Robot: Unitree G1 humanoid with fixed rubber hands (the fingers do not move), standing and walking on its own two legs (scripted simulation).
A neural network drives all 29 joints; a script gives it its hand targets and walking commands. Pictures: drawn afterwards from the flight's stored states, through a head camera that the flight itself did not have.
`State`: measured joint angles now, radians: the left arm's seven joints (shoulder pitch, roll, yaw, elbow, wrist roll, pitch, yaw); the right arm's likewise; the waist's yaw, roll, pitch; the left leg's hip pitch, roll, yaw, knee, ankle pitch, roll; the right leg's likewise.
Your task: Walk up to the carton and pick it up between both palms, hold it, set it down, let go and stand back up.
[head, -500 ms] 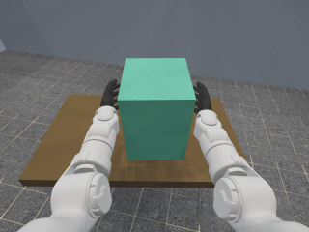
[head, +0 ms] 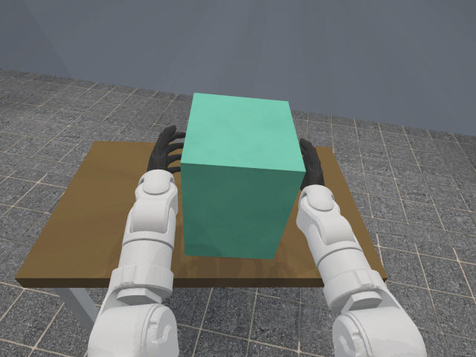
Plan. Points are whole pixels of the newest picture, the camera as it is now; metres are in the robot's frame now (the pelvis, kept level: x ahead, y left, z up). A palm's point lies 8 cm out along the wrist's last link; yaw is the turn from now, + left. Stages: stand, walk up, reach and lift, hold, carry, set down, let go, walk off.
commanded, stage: reach and lift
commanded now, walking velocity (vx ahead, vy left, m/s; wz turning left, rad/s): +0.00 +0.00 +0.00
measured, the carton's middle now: (235, 179) +0.41 +0.00 +0.12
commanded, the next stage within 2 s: hold in 0.76 s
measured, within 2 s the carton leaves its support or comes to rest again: neither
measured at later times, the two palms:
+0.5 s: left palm (154, 166) +0.38 +0.13 +0.17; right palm (309, 184) +0.37 -0.12 +0.15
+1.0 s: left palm (155, 162) +0.37 +0.13 +0.19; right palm (313, 185) +0.36 -0.12 +0.15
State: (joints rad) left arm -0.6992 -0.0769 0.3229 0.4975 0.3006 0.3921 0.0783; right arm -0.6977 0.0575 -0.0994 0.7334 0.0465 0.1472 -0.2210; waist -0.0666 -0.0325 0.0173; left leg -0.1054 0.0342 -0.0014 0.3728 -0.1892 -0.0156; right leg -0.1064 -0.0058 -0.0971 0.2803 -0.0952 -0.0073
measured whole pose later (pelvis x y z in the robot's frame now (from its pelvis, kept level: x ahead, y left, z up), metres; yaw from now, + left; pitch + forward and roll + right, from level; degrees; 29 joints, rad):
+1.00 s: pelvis +0.00 +0.00 +0.00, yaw +1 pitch -11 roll -1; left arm -0.65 -0.13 0.30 0.15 0.42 0.63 -0.01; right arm -0.61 0.07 -0.02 0.51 0.12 0.22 -0.26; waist -0.09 -0.05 0.13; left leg 0.03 0.03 -0.02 0.36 -0.20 -0.02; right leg 0.04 -0.01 -0.11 0.27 -0.12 -0.01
